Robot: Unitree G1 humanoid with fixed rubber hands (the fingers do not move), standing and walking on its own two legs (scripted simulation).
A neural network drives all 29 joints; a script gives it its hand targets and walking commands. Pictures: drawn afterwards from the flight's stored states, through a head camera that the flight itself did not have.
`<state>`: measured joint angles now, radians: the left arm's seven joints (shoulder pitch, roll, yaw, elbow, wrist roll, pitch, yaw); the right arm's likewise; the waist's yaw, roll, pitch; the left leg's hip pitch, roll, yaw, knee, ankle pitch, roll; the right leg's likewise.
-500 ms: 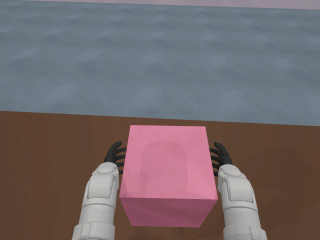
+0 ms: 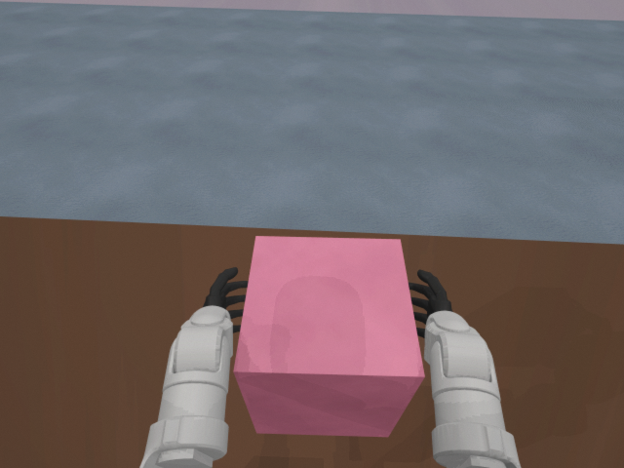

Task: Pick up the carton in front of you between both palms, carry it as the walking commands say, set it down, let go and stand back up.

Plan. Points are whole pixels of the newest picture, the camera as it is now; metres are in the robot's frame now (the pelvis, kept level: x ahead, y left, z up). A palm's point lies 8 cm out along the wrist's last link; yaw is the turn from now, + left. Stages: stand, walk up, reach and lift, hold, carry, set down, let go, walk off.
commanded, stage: hold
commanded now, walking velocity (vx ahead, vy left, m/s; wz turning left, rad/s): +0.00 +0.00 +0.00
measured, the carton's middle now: (325, 341) +0.31 +0.00 -0.03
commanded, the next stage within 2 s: carry in 0.68 s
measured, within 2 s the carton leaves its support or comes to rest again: neither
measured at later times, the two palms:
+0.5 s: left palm (217, 319) +0.29 +0.15 +0.04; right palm (438, 322) +0.29 -0.15 +0.05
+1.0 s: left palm (242, 279) +0.34 +0.12 +0.07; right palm (455, 284) +0.34 -0.18 +0.07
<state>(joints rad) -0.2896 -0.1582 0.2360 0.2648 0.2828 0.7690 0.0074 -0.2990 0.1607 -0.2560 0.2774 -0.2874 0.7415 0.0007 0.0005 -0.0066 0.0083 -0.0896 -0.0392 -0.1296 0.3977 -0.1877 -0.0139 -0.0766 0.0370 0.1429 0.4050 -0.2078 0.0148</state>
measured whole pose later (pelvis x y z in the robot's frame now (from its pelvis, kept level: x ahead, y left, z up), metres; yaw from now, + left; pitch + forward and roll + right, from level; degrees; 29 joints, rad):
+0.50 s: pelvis +0.01 +0.00 +0.00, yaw +0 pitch -7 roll +0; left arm -0.24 -0.15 0.19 0.22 0.27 0.78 0.01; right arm -0.25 0.15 -0.21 0.24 -0.27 0.76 -0.01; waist 0.00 -0.01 0.00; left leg -0.06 -0.03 -0.13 0.37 -0.19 -0.01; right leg -0.05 0.04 0.14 0.37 -0.21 0.01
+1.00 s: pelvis +0.06 -0.02 +0.00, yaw +0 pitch +4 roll +1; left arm -0.18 -0.14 0.09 -0.09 0.14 1.02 0.09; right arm -0.17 0.09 -0.13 -0.11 -0.12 1.02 -0.07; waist 0.00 -0.01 -0.16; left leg -0.37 0.03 0.07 0.64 -0.45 -0.01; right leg -0.22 -0.03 -0.02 0.45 -0.31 -0.01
